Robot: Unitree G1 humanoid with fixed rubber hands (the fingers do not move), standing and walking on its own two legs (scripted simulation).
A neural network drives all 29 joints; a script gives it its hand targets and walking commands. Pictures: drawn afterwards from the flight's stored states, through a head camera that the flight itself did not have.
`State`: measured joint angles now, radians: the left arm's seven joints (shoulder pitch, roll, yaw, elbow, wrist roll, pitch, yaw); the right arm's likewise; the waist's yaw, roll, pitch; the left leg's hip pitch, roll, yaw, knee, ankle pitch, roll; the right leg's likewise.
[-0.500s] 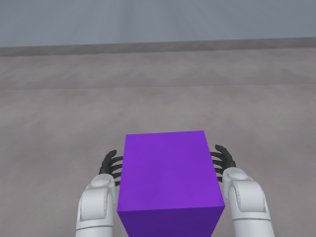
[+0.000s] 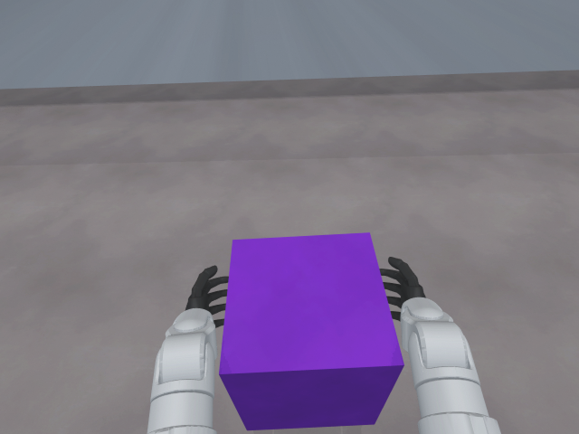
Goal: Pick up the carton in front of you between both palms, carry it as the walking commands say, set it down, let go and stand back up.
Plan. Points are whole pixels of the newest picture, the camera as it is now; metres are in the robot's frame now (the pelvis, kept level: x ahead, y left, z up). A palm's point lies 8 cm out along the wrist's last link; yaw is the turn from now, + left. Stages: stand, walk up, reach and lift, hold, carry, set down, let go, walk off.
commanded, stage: carry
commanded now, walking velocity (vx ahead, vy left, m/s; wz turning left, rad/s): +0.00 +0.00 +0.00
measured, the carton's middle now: (306, 335) +0.30 +0.00 -0.03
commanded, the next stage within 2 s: none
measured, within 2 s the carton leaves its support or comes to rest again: neither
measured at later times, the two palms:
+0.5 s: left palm (194, 325) +0.28 +0.16 +0.04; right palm (408, 314) +0.28 -0.14 +0.04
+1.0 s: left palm (219, 232) +0.45 +0.14 +0.07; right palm (395, 224) +0.45 -0.16 +0.06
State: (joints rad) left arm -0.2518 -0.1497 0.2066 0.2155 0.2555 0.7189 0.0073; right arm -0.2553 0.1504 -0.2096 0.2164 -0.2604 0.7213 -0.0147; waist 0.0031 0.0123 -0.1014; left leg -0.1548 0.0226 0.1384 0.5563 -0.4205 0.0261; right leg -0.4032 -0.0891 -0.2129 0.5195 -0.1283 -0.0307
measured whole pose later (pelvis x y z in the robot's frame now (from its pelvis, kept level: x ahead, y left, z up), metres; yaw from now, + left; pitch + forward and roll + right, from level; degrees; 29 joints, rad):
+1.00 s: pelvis +0.16 -0.01 +0.02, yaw +0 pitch +4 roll +1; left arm -0.19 -0.14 0.14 0.07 0.20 0.73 0.03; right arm -0.18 0.14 -0.16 0.05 -0.21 0.74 -0.03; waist 0.01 0.00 -0.07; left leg -0.52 0.10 0.12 0.62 -0.20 -0.01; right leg -0.07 -0.06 -0.21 0.23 -0.22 0.00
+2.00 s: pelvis +0.43 +0.01 +0.00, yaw +0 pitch +3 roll +0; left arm -0.21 -0.14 0.17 0.13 0.23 0.73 0.01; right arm -0.22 0.14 -0.17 0.14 -0.23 0.73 -0.02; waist 0.00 0.01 -0.09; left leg -0.17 0.08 0.19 0.52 -0.39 -0.02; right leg -0.31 -0.06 -0.19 0.55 -0.30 -0.02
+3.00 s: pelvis +0.37 +0.02 +0.01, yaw +0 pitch +1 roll +0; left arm -0.23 -0.15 0.19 0.18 0.24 0.74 0.01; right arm -0.24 0.15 -0.19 0.19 -0.24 0.74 -0.02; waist 0.00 0.00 -0.09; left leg -0.23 0.05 0.19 0.52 -0.31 0.02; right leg -0.34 -0.08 -0.19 0.49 -0.18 -0.02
